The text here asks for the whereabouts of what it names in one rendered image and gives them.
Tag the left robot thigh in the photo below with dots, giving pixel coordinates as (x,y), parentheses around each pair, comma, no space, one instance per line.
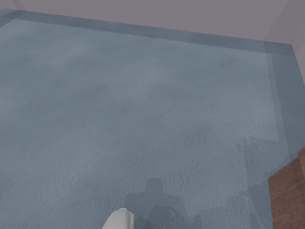
(120,219)

